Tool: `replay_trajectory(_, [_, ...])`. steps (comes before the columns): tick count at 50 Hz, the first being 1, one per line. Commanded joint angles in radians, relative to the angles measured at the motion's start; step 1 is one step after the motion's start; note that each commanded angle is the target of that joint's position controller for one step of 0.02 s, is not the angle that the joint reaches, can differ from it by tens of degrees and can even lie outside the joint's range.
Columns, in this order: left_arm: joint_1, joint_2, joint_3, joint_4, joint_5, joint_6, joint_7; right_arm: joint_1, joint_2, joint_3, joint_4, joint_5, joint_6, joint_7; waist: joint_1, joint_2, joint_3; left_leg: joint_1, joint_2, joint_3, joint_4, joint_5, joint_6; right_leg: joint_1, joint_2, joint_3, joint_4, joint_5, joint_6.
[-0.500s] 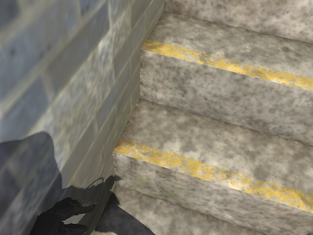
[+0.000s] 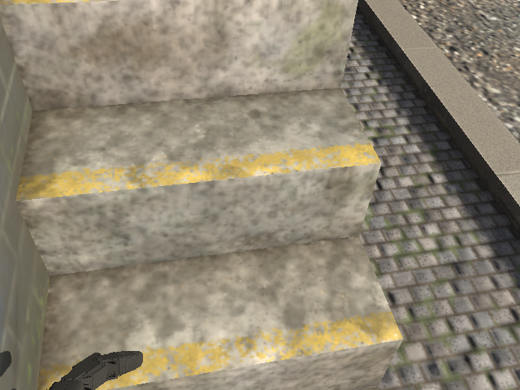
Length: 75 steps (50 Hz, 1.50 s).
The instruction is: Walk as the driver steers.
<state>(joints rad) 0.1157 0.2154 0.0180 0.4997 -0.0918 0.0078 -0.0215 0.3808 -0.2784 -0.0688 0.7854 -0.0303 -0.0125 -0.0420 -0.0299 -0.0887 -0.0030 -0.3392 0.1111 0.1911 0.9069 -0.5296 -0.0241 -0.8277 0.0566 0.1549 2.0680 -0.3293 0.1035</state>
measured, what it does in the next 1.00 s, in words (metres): climbs, turning left: right foot, then left foot 0.20 m higher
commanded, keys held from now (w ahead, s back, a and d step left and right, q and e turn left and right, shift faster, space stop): w+e+shift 0.04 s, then w+q+shift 0.78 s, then w+e+shift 0.18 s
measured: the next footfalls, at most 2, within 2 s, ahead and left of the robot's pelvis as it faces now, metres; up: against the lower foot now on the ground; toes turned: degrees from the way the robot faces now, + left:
right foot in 0.14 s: +0.09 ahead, -0.22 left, +0.00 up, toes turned -8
left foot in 0.62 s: +0.22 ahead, +0.06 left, +0.20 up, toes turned +11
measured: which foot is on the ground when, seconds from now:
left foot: down 0.00-0.22, up 0.24-0.60, down 0.62-1.00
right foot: up 0.00-0.12, down 0.14-0.62, up 0.64-1.00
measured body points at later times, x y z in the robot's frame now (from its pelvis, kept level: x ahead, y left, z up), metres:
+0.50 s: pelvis +0.11 -0.06 +0.05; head +0.11 -0.09 +0.50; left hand +0.21 +0.18 -0.05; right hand +0.36 -0.22 -0.01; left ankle +0.13 +0.07 -0.30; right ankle +0.05 -0.21 -0.69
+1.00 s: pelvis +0.22 +0.03 +0.25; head +0.23 +0.08 +0.70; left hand +0.41 +0.25 +0.19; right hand +0.33 -0.19 +0.14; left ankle +0.18 +0.06 -0.48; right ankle +0.34 -0.08 -0.16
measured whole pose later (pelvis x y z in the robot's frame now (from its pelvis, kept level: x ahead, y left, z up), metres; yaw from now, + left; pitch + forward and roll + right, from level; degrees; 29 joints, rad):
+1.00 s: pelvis +0.22 +0.03 +0.25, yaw +23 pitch +3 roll -5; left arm 0.03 0.09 -0.09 0.54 -0.01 -0.06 0.02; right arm 0.42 -0.17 0.02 0.77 -0.03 -0.03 -0.06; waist -0.08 -0.01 -0.03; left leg -0.28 -0.11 -0.18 0.57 -0.32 0.12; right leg -1.26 0.02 -0.02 2.09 -0.34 0.08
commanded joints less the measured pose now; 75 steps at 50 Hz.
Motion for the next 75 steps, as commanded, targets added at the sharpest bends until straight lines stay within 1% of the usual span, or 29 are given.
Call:
replay_trajectory(1, [-0.054,0.105,0.029,-0.146,-0.012,0.034,0.021,-0.266,-0.106,0.004,-0.231,0.026,-0.049,-0.041,0.113,0.218,0.122,-0.089,0.317,-0.372,-0.657,-0.214,0.209,-0.064,-0.168,0.014,-0.345,0.037,0.018])
replay_trajectory(5, [-0.171,-0.052,-0.040,-0.076,0.017,-0.002,0.000,-0.113,-0.154,0.011,-0.176,0.042,-0.028,-0.040,-0.051,0.276,0.170,0.003,0.183,-0.123,-0.767,0.146,0.229,0.400,-0.151,-0.200,-1.295,-0.021,-0.054])
replay_trajectory(9, [-0.008,0.022,0.018,-0.030,0.092,-0.058,-0.054,-0.266,-0.129,0.049,-0.142,0.053,-0.009,0.014,0.152,0.159,-0.003,0.302,0.130,-0.073,-0.361,1.173,0.247,0.640,-0.075,-0.209,-1.744,0.297,-0.143])
replay_trajectory(12, [0.220,0.152,0.049,0.022,0.117,-0.052,-0.045,-0.220,-0.020,0.084,-0.194,0.042,-0.074,0.047,0.148,-0.210,-0.393,-0.300,-0.059,-0.173,0.179,0.191,0.126,1.339,-0.413,0.130,-1.547,1.045,-0.187])
replay_trajectory(14, [0.117,0.122,0.038,-0.006,0.174,-0.060,-0.029,-0.263,0.041,0.074,-0.188,0.084,-0.089,0.066,0.099,-0.079,-0.333,-0.451,-0.110,-0.323,0.995,-0.026,0.048,1.063,-0.510,0.136,-1.489,1.155,-0.280])
replay_trajectory(18, [0.088,-0.006,-0.019,0.119,0.165,-0.108,-0.020,-0.381,0.185,0.123,-0.299,0.129,-0.037,0.062,0.040,-0.111,-0.020,-0.966,-0.153,-0.285,1.593,-0.193,0.048,0.884,-0.461,-0.089,-1.518,0.801,-0.245])
replay_trajectory(22, [0.017,0.110,-0.012,0.118,0.114,-0.125,0.035,-0.307,0.091,0.098,-0.312,0.110,0.014,0.044,-0.035,-0.108,0.056,-0.954,-0.088,-0.292,1.625,-0.029,0.016,0.692,-0.530,-0.096,-1.838,-0.022,-0.210])
replay_trajectory(24, [-0.018,0.107,-0.011,0.111,0.140,-0.108,0.039,-0.335,0.032,0.079,-0.314,0.082,0.006,0.033,-0.034,-0.065,0.091,-0.804,-0.093,-0.177,1.390,0.115,0.010,0.549,-0.452,-0.272,-1.923,0.032,-0.210])
replay_trajectory(26, [-0.127,0.231,0.021,0.137,0.128,-0.087,0.050,-0.293,0.040,0.085,-0.347,0.050,0.006,0.030,-0.144,-0.105,0.031,-0.450,-0.058,-0.082,0.996,0.070,0.082,0.486,-0.380,-0.519,-2.003,0.702,-0.177])
replay_trajectory(27, [-0.094,0.297,0.043,0.173,0.118,-0.087,0.056,-0.275,0.001,0.055,-0.348,0.034,0.007,0.033,-0.178,-0.109,-0.058,-0.208,-0.162,0.006,0.851,0.014,0.122,0.521,-0.340,-0.537,-1.921,1.569,-0.209])
replay_trajectory(29, [-0.111,0.439,0.072,0.191,0.136,-0.064,0.049,0.014,-0.065,0.022,-0.278,0.026,0.041,0.021,-0.327,-0.224,-0.276,-0.020,-0.158,-0.033,0.690,-0.162,0.146,0.858,-0.456,-0.432,-1.688,2.274,-0.248])
replay_trajectory(31, [-0.219,0.300,0.036,0.125,0.100,-0.052,0.049,0.116,-0.057,0.010,-0.163,0.015,0.020,0.044,-0.300,-0.205,-0.230,0.023,-0.186,-0.248,0.056,0.053,0.212,0.914,-0.417,-0.356,-1.282,1.827,-0.234])
replay_trajectory(32, [-0.022,0.100,0.015,0.043,0.049,-0.046,0.064,-0.129,-0.180,-0.015,-0.154,-0.019,0.003,0.063,-0.006,0.361,-0.086,0.017,-0.115,-0.649,-0.193,0.048,0.344,0.574,-0.094,-0.357,-0.921,0.661,-0.129])
replay_trajectory(33, [-0.155,0.030,-0.013,0.017,0.047,-0.080,0.049,-0.181,-0.103,0.012,-0.161,-0.022,-0.021,0.079,0.000,0.337,-0.037,-0.088,-0.084,-0.836,-0.404,-0.006,0.394,0.445,0.045,-0.152,-0.520,0.194,-0.079])
replay_trajectory(35, [-0.126,-0.028,-0.034,-0.008,0.080,-0.136,0.005,-0.124,0.009,0.053,-0.101,0.020,-0.065,0.094,0.043,0.156,0.034,-0.294,-0.076,-0.802,-0.398,0.000,0.379,0.320,0.042,-0.080,-0.233,0.184,-0.128])
replay_trajectory(38, [-0.110,-0.031,-0.046,0.002,0.135,-0.132,-0.011,0.027,0.095,0.069,0.014,0.008,-0.079,0.074,0.055,0.068,0.075,-0.093,-0.066,-0.862,-0.348,0.166,0.350,-0.026,0.034,-0.071,-0.035,0.217,-0.181])
replay_trajectory(41, [-0.185,-0.038,-0.081,-0.062,0.156,-0.128,0.001,-0.012,-0.002,0.053,-0.063,0.007,-0.049,0.029,0.033,0.113,0.055,-0.036,-0.078,-0.710,-0.397,0.404,0.352,-0.130,0.010,-0.122,-0.193,0.112,-0.098])
replay_trajectory(46, [-0.153,-0.053,-0.086,-0.029,0.091,-0.074,0.055,0.149,-0.040,0.045,-0.040,-0.004,-0.023,-0.032,-0.060,0.152,-0.049,0.203,0.069,-0.671,-0.465,0.724,0.300,-0.482,-0.055,-0.180,0.040,-0.045,-0.006])
replay_trajectory(51, [-0.387,-0.229,-0.158,-0.139,0.072,-0.082,0.045,0.308,-0.023,0.056,0.044,0.003,0.018,-0.022,-0.151,0.178,-0.038,0.253,0.047,-0.490,-0.545,0.552,0.175,-0.776,-0.056,-0.212,-0.008,0.009,0.013])
replay_trajectory(54, [-0.506,-0.215,-0.169,-0.228,0.070,-0.058,0.013,0.239,-0.073,0.049,0.045,0.008,0.031,-0.064,-0.099,0.195,-0.059,0.179,0.092,-0.457,-0.732,0.707,0.150,-0.658,-0.122,-0.300,-0.147,-0.135,0.038])
replay_trajectory(58, [-0.382,-0.193,-0.143,-0.168,0.093,-0.059,-0.013,0.167,-0.021,0.058,0.142,0.006,-0.009,-0.048,-0.005,0.124,-0.245,0.204,0.066,-0.187,-0.725,1.871,0.043,-0.032,-0.030,-0.432,-0.420,-0.012,-0.104])
replay_trajectory(61, [-0.339,-0.047,-0.053,-0.158,0.035,0.004,-0.039,0.188,-0.182,0.029,0.248,-0.015,-0.013,-0.092,0.165,0.384,-0.294,0.728,0.234,-0.253,-0.559,2.853,0.049,0.045,0.068,-0.375,-0.773,-0.356,-0.135])
replay_trajectory(63, [-0.333,0.043,-0.021,-0.111,0.022,0.036,-0.049,0.208,-0.196,-0.004,0.218,0.003,-0.005,-0.101,0.109,0.320,-0.225,0.850,0.281,-0.268,-0.355,2.844,0.070,0.016,0.106,-0.352,-1.030,-0.380,-0.192])
replay_trajectory(64, [-0.234,0.057,-0.017,-0.070,0.076,0.056,-0.033,0.168,-0.200,-0.018,0.183,0.028,0.010,-0.104,0.163,0.239,-0.182,0.659,0.206,-0.236,-0.342,2.619,-0.058,0.202,0.068,-0.290,-1.200,-0.203,-0.229])
replay_trajectory(65, [-0.273,0.042,-0.009,-0.071,0.072,0.060,-0.026,0.150,-0.174,-0.034,0.112,0.031,0.012,-0.100,0.127,0.103,-0.153,0.389,0.141,-0.232,-0.256,2.092,-0.073,0.409,0.111,-0.218,-1.223,-0.020,-0.250])
replay_trajectory(66, [-0.393,0.010,-0.006,-0.062,0.056,0.083,-0.003,0.064,-0.135,-0.021,0.056,0.021,0.006,-0.081,0.104,-0.221,-0.108,0.185,0.002,-0.257,0.145,0.632,-0.090,0.420,-0.001,0.031,-1.348,0.184,-0.324])
replay_trajectory(68, [-0.296,-0.169,-0.071,-0.063,0.100,0.029,0.017,-0.026,-0.074,-0.006,-0.109,0.030,-0.014,-0.010,0.028,-0.023,-0.020,-0.251,-0.030,-0.364,0.805,-0.228,-0.054,0.399,-0.134,0.384,-1.398,0.285,-0.443])
replay_trajectory(71, [-0.224,-0.012,-0.003,0.009,0.107,-0.057,0.065,0.029,0.007,0.032,-0.264,0.016,-0.025,0.027,-0.048,-0.013,0.063,-0.527,-0.145,-0.395,1.306,-0.566,-0.038,0.347,-0.195,0.317,-1.243,0.919,-0.313])
replay_trajectory(75, [-0.357,0.095,0.021,-0.085,0.084,-0.043,0.076,0.064,-0.061,0.043,-0.328,0.002,-0.007,0.017,-0.196,0.093,-0.061,-0.319,-0.115,-0.277,1.014,-0.340,-0.036,0.223,-0.130,0.149,-1.328,0.818,-0.186])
